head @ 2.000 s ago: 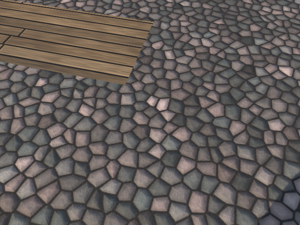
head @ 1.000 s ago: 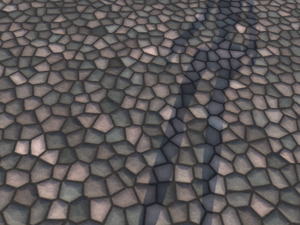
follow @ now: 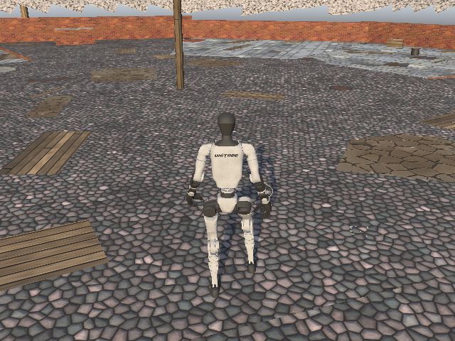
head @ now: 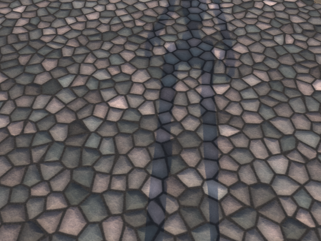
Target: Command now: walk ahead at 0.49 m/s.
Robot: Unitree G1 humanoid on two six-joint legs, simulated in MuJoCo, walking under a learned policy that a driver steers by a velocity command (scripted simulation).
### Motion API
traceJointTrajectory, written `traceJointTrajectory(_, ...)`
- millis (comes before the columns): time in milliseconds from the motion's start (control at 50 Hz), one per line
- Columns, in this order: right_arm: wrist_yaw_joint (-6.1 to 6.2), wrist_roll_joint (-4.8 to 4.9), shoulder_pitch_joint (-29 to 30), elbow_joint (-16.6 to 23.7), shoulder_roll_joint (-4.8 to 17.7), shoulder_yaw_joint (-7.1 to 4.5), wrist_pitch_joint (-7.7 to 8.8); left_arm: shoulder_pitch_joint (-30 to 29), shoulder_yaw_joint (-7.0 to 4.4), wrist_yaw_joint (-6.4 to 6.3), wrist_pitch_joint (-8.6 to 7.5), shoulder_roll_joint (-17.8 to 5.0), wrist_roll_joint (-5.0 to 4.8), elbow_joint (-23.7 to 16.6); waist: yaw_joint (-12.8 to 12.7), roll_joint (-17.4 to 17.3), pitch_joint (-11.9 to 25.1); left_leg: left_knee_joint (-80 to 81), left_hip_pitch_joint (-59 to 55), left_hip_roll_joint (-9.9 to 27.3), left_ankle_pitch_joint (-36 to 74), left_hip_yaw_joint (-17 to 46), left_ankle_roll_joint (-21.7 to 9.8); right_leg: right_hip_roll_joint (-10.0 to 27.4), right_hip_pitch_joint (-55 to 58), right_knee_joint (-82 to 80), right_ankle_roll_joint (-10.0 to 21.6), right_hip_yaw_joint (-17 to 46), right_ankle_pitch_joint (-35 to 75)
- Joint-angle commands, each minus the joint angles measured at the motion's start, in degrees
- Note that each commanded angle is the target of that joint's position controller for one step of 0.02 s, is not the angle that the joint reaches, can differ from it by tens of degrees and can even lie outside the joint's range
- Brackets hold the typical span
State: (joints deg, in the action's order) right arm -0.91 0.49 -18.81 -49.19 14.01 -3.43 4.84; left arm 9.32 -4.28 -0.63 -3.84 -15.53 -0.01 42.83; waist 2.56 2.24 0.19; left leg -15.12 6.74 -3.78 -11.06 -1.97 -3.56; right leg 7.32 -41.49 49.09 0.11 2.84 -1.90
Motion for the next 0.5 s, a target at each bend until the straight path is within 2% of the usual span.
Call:
traceJointTrajectory(20, 0.75, 0.66, 2.2, 3.4, 9.4, -1.94, 0.83, -4.6, 0.43, 0.86, -1.0, -0.8, -0.3, -3.9, -0.2, -5.1, -2.3, 7.3, 5.5, 12.8, 12.1, 5.5, -8.3, -1.9, 6.3, -11.0, -0.3, -2.2, 9.5)
traceJointTrajectory(80, 0.73, 1.14, -1.3, 1.8, 10.4, -2.15, 0.28, -9.3, 0.52, 1.78, -1.25, -1.6, -0.85, -5.5, 1.6, -5.4, -3.5, 5.4, -0.5, 15.5, 10.0, 7.1, -8.2, -2.8, 5.4, -16.2, 0.2, -2.0, 8.4)
traceJointTrajectory(140, 0.99, 1.28, -2.3, 0.7, 11.6, -2.57, -0.73, -10.9, 0.22, 2.73, -1.73, -3.3, -0.79, -6.9, 1.0, -6.1, -3.7, 1.4, -7.0, 18.4, 14.6, 8.7, -7.1, -3.7, 5.2, -19.5, 2.4, -2.0, 1.3)
traceJointTrajectory(160, 1.12, 1.24, -1.9, 0.5, 12.1, -2.71, -1.06, -9.2, -0.1, 2.85, -1.86, -4.1, -0.77, -6.6, -0.3, -6.8, -2.5, -1.1, -8.3, 18.5, 20.3, 8.5, -6.5, -4.7, 8.2, -20.2, 3.3, -2.8, -1.3)
traceJointTrajectory(180, 1.26, 1.28, -0.8, 0.6, 12.3, -2.68, -1.35, -4.7, -0.79, 2.8, -2.01, -5.3, -0.6, -5.5, -3.2, -7.3, 0.4, -6.7, -8.6, 17.1, 30.1, 7.0, -5.4, -6.6, 15.2, -21.8, 4.5, -4.7, -2.3)
traceJointTrajectory(200, 1.36, 1.01, -0.5, 0.7, 10.9, -2.09, -1.57, 4.2, -2.16, 2.43, -2.05, -8.1, -0.42, -2.8, -7.3, -6.4, 6.2, -17.4, -5.3, 14.1, 35.6, 4.6, -3.8, -7.3, 28.5, -21.6, 6.5, -5.3, -1.3)
traceJointTrajectory(220, 1.35, -0.36, -1.3, 2.1, 7.5, -0.62, -1.43, 15.0, -3.36, 1.78, -1.98, -12.8, 0.36, -1.3, -10.8, 0.2, 15.7, -36.1, 7.3, 10.4, 20.0, 2.4, -1.5, 4.4, 47.8, -19.4, 10.8, 7.7, 0.7)
traceJointTrajectory(240, 0.84, 0.32, -9.2, 2.3, 1.4, 1.24, -0.27, 16.7, -3.86, 2.16, -1.92, -15.7, 0.1, 0.0, -6.6, 15.9, 23.3, -54.5, 29.2, 0.3, -19.8, 4.3, 1.6, 16.4, 65.4, -26.4, 19.3, 34.8, -12.7)
traceJointTrajectory(260, 0.67, 1.67, -4.9, 1.4, 8.2, -0.33, 0.6, 16.8, -2.33, 2.0, -1.81, -9.4, -0.23, -0.7, -9.8, 9.1, 21.2, -60.3, 35.2, 2.7, -21.2, 11.1, 1.1, 15.2, 64.0, -29.9, 17.0, 36.1, -18.7)
traceJointTrajectory(280, 0.6, 2.66, 0.8, 3.4, 10.6, -1.09, 1.04, 12.6, -1.54, 1.59, -1.81, -7.5, -0.13, -1.1, -9.5, 6.2, 12.8, -60.7, 38.1, 5.2, -15.9, 10.0, 0.6, 13.6, 56.7, -30.9, 14.3, 26.7, -15.4)
traceJointTrajectory(300, 0.86, 2.17, 3.6, 4.0, 9.7, -0.95, 1.03, 8.6, -1.14, 1.42, -1.79, -6.6, 0.2, -1.5, -7.6, 1.6, 8.5, -58.2, 36.1, 8.0, -10.9, 8.6, 0.8, 11.7, 48.6, -32.3, 13.0, 20.3, -9.2)
traceJointTrajectory(320, 0.98, 1.31, 4.8, 4.2, 9.1, -1.21, 0.67, 5.9, -0.76, 1.48, -1.95, -5.1, 0.44, -1.4, -6.1, 0.9, 5.0, -55.1, 34.4, 9.6, -7.9, 8.6, 1.2, 9.8, 42.4, -34.3, 12.4, 15.6, -5.4)
traceJointTrajectory(340, 0.94, 1.38, 3.4, 3.9, 8.4, -1.43, -0.11, 4.6, -0.48, 1.49, -2.38, -4.1, 0.87, -1.3, -4.1, 2.4, 3.9, -53.6, 31.1, 11.0, -5.7, 9.0, 1.3, 8.5, 38.6, -36.3, 11.7, 11.9, -3.6)
traceJointTrajectory(380, 1.0, 1.65, 1.6, 3.3, 6.3, -1.28, -1.53, 3.8, -0.58, 1.49, -3.16, -3.7, 0.72, -0.3, -2.7, 2.6, 2.4, -51.8, 29.3, 11.3, -3.8, 8.8, 2.0, 7.6, 35.0, -39.4, 11.8, 6.9, -0.5)
traceJointTrajectory(440, 1.16, 1.25, 4.3, 4.5, 5.0, -1.22, -2.55, 4.2, -1.2, 0.97, -3.5, -5.2, 0.84, 1.4, -2.3, 0.9, -0.7, -46.8, 33.3, 11.4, 1.6, 9.5, 3.2, 7.6, 34.0, -41.5, 11.6, 0.3, 5.4)
traceJointTrajectory(500, 0.46, 0.93, 8.0, 5.8, 4.5, -1.03, -2.33, 4.1, -1.36, 0.39, -3.13, -6.1, 0.76, 2.3, -3.0, 0.8, -1.9, -36.6, 33.4, 10.8, 10.9, 7.8, 3.4, 5.7, 34.9, -42.3, 10.1, -6.2, 6.9)
